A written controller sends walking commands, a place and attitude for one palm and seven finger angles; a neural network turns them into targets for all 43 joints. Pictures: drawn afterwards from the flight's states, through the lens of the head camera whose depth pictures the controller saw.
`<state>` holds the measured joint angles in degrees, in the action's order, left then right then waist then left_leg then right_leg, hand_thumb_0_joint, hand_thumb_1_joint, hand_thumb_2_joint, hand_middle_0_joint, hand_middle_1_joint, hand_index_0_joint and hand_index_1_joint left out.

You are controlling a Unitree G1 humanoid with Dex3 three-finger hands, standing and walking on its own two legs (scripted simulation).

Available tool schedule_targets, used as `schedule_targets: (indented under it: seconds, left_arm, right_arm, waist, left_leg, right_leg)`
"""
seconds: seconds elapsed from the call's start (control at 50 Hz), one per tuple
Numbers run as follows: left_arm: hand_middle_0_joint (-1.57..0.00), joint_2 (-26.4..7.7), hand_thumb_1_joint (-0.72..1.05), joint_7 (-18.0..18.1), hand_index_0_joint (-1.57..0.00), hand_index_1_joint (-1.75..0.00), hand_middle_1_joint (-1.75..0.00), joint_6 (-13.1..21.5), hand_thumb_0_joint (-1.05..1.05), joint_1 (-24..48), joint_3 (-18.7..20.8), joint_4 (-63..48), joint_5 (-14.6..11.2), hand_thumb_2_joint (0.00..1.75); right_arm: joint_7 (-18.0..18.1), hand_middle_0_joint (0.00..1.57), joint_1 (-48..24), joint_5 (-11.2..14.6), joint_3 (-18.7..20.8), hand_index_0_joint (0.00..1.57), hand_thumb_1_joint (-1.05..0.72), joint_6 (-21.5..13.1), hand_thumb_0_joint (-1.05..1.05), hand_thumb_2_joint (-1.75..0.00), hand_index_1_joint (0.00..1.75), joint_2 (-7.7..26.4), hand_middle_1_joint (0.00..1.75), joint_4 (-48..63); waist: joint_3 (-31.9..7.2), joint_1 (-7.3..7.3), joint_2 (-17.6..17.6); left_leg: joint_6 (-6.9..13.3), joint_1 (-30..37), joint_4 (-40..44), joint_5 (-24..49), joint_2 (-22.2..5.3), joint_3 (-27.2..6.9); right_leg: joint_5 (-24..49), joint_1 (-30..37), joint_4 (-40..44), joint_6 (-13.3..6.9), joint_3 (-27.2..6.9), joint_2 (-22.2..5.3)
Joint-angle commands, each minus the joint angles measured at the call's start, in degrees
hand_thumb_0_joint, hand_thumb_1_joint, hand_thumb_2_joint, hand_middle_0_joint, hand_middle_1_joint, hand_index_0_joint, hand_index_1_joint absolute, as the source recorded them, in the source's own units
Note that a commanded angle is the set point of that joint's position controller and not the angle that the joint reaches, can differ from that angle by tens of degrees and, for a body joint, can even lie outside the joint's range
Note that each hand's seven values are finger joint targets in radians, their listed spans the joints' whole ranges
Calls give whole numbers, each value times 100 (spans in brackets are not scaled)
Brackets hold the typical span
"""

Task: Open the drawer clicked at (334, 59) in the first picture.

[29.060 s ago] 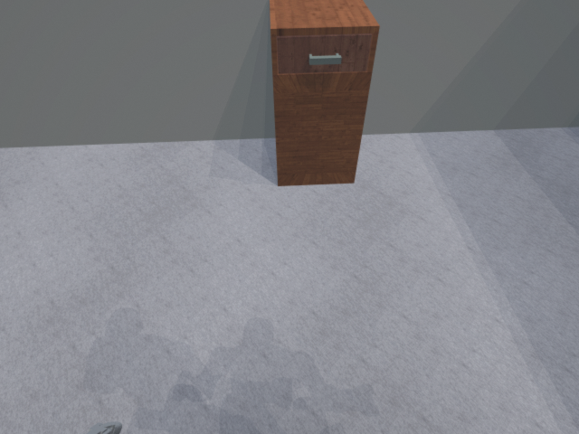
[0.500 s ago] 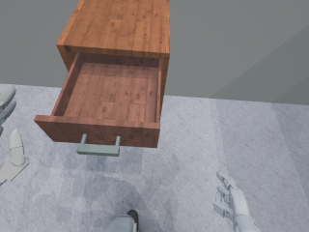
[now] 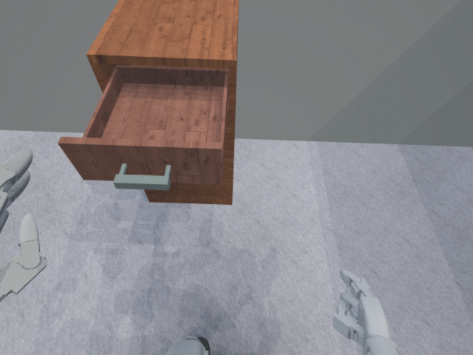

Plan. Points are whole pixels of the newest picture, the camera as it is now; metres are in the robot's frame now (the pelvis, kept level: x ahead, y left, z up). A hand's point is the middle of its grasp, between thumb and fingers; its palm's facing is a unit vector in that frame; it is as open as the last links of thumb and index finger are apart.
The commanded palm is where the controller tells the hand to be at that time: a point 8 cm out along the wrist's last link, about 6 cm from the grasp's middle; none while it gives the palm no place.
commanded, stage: stop stepping back and stand still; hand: left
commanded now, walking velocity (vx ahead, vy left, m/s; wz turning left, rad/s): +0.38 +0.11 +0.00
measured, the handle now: (144, 175) +0.49 +0.24 -0.08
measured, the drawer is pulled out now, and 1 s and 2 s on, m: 0.30 0.30 0.30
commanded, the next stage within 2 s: let the arm hang, fingers relaxed in 0.54 s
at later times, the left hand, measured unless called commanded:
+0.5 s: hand out of the picture +0.12 +0.23 +0.18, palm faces +0.43 -0.79 -0.45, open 7.4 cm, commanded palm +0.06 +0.28 +0.19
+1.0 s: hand out of the picture -0.01 +0.17 -0.17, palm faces +0.14 -0.97 -0.18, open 6.9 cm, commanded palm none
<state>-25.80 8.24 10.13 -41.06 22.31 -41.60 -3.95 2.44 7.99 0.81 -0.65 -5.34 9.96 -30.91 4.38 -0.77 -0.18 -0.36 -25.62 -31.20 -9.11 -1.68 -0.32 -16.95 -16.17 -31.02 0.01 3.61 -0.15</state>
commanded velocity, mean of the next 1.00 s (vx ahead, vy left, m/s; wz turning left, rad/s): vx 0.08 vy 0.02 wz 0.00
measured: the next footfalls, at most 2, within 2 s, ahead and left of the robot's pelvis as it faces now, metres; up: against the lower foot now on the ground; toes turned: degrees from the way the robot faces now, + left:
left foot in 0.22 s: -0.03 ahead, +0.12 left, +0.00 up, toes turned +3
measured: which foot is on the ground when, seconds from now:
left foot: up 0.00-0.20, down 0.22-1.00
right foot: down 0.00-1.00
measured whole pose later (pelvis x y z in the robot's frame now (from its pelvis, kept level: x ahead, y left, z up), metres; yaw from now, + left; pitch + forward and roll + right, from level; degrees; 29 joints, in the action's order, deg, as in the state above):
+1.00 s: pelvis -0.05 -0.01 +0.01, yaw +4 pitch -2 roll +0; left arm -10.0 1.5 -2.4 -14.2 2.6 52.8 0.4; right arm 1.3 16.4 -1.2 -0.6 1.5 9.1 -55.6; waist 5.3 0.7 -1.9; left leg -0.5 -10.9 -29.8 -17.3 -0.8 -1.2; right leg -12.1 -14.4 -28.0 -1.6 6.5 -1.0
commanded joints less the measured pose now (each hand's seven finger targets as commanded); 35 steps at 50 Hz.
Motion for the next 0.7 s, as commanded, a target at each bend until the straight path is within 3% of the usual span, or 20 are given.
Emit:
schedule_targets:
  seconds: [0.0, 0.02, 0.06, 0.12, 0.14, 0.16, 0.2, 0.22, 0.26, 0.28, 0.32, 0.38, 0.42, 0.46, 0.52, 0.54, 0.6, 0.62, 0.64, 0.68]
  left_arm:
    - [-20, -474, 90, 186, -20, -30, -30, 150, 0, 211, 571, -302, -25, 90]
    - [-20, -378, 90, 175, -20, -30, -30, 122, 0, 332, 535, -87, 12, 90]
    - [-20, -459, 90, 165, -20, -30, -30, 173, 0, 553, 490, 98, 121, 90]
    - [-20, -431, 90, 197, -20, -30, -30, 283, 0, 711, 292, -13, 268, 90]
    - [-20, -422, 90, 234, -20, -30, -30, 332, 0, 633, 312, -146, 312, 90]
    - [-20, -406, 90, 252, -20, -30, -30, 387, 0, 551, 285, -373, 297, 90]
    - [-20, -540, 90, 254, -20, -30, -30, 532, 0, 544, 394, -877, 253, 90]
    - [-20, -657, 90, 244, -20, -30, -30, 529, 0, 505, 487, -1011, 238, 90]
    - [-20, -632, 90, 223, -20, -30, -30, 517, 0, 181, 591, -872, 245, 90]
    - [-20, -585, 90, 223, -20, -30, -30, 525, 0, 281, 564, -834, 239, 90]
    - [-20, -559, 90, 221, -20, -30, -30, 529, 0, 316, 564, -451, 180, 90]
    - [-20, -430, 90, 202, -20, -30, -30, 569, 0, 546, 442, -1, 172, 90]
    - [-20, -416, 90, 210, -20, -30, -30, 530, 0, 690, 412, 91, 168, 90]
    - [-20, -360, 90, 214, -20, -30, -30, 523, 0, 759, 329, 34, 190, 90]
    - [-20, -486, 90, 227, -20, -30, -30, 512, 0, 751, 393, -352, 203, 90]
    - [-20, -436, 90, 238, -20, -30, -30, 508, 0, 779, 338, -407, 246, 90]
    - [-20, -431, 90, 238, -20, -30, -30, 512, 0, 614, 390, -356, 218, 90]
    - [-20, 559, 90, -541, -20, -30, -30, -338, 0, 1327, -1954, 4604, 710, 90]
    - [-20, 740, 90, -692, -20, -30, -30, -837, 0, 1259, -1584, 4799, 697, 90]
    - [-20, 840, 90, -749, -20, -30, -30, -976, 0, 1581, -1669, 5209, 642, 90]
  right_arm:
    - [173, 20, -84, 108, 508, 20, -90, -64, 0, -90, 30, 848, 30, 599]
    - [149, 20, -103, 51, 477, 20, -90, -11, 0, -90, 30, 856, 30, 480]
    - [174, 20, -300, 3, 358, 20, -90, -33, 0, -90, 30, 794, 30, 454]
    - [226, 20, -393, 2, 309, 20, -90, -228, 0, -90, 30, 803, 30, 479]
    - [228, 20, -256, -43, 282, 20, -90, -324, 0, -90, 30, 787, 30, 426]
    - [230, 20, -142, -65, 290, 20, -90, -417, 0, -90, 30, 803, 30, 442]
    - [200, 20, -86, -94, 407, 20, -90, -512, 0, -90, 30, 1030, 30, 597]
    - [163, 20, -128, -13, 472, 20, -90, -496, 0, -90, 30, 1084, 30, 729]
    - [126, 20, -106, -26, 314, 20, -90, -457, 0, -90, 30, 813, 30, 595]
    - [131, 20, -141, 5, 313, 20, -90, -475, 0, -90, 30, 840, 30, 584]
    - [146, 20, -84, 53, 360, 20, -90, -510, 0, -90, 30, 878, 30, 542]
    - [153, 20, 46, 41, 395, 20, -90, -461, 0, -90, 30, 875, 30, 485]
    - [153, 20, 57, 22, 375, 20, -90, -392, 0, -90, 30, 850, 30, 432]
    - [140, 20, 26, -5, 314, 20, -90, -363, 0, -90, 30, 827, 30, 400]
    - [159, 20, -169, -25, 274, 20, -90, -369, 0, -90, 30, 867, 30, 496]
    - [158, 20, -193, -37, 223, 20, -90, -366, 0, -90, 30, 806, 30, 511]
    - [107, 20, -194, -22, 237, 20, -90, -394, 0, -90, 30, 786, 30, 524]
    - [-349, 20, -150, -60, 602, 20, -90, -696, 0, -90, 30, 1258, 30, -1112]
    - [-374, 20, 527, -128, 561, 20, -90, -215, 0, -90, 30, 1109, 30, -1111]
    - [-314, 20, 585, -145, 398, 20, -90, 117, 0, -90, 30, 825, 30, -900]
  waist:
    - [-588, -107, -1484]
    - [-544, -220, -1212]
    - [-408, -222, -874]
    - [-274, -77, -873]
    - [-382, -72, -627]
    - [-412, -61, -189]
    - [-648, 41, 1006]
    - [-979, 77, 990]
    - [-751, 39, 1404]
    - [-534, 45, 1216]
    - [-370, -4, 215]
    - [-148, -103, -507]
    - [-211, -133, -751]
    - [-410, -139, -568]
    - [-294, -42, 584]
    - [-246, -39, 692]
    - [-516, 3, 305]
    - [-302, -268, 153]
    - [-689, -96, 11]
    - [-864, -10, -470]
  left_leg:
    - [-90, 506, -3075, -1530, 330, -158]
    - [-36, 349, -3501, -1384, 291, -231]
    - [64, 381, -2627, -1384, 37, -191]
    - [284, 839, -361, -1570, 84, 227]
    - [343, 1067, 501, -1444, 145, 364]
    - [409, 1174, 1283, -1317, 87, 304]
    - [681, 1321, 1574, -434, -710, -638]
    - [670, 1456, 1170, 420, -946, -800]
    - [651, 708, 1462, -593, -889, -887]
    - [641, 325, 1396, -915, -827, -735]
    - [481, 124, 1016, -1196, -511, -455]
    - [331, 239, 190, -1925, 33, -35]
    - [293, 547, -230, -1620, 128, 154]
    - [338, 872, 276, -1305, 79, 85]
    - [460, 736, 1363, -1469, -406, -615]
    - [510, 432, 1527, -1461, -561, -848]
    - [390, 439, 1084, -440, -403, -510]
    - [137, 694, 33, 593, -254, -243]
    - [145, 853, 58, 1003, -315, -223]
    - [279, 657, 3, 687, -280, -402]
  right_leg:
    - [-2552, -1359, 2431, -1014, -2456, -2153]
    - [-1918, -1317, 2274, -978, -2161, -2001]
    - [-1417, -1148, 1962, -697, -1206, -1684]
    - [-1438, -603, 1926, -547, -1070, -1494]
    - [-1424, -314, 1740, -499, -1018, -1336]
    - [-1066, 62, 1373, -412, -923, -1110]
    - [44, 393, 114, -97, -314, -392]
    - [474, 459, -343, -14, 33, -238]
    - [-251, 579, -327, -2, 147, -206]
    - [-161, 806, -117, -6, 120, -197]
    - [-34, 971, 441, -48, -215, -279]
    - [-1705, 212, 1466, -324, -1365, -789]
    - [-1913, -37, 1734, -531, -1651, -1137]
    - [-1356, 122, 1401, -451, -1179, -1005]
    - [-750, 309, 686, -103, -495, -331]
    - [-319, 576, 438, -47, -301, -201]
    - [828, 1112, 528, -68, -387, -296]
    - [1657, -28, -137, -203, -138, -610]
    - [1764, 73, -183, -262, -286, -696]
    - [1638, 317, -198, -284, -231, -638]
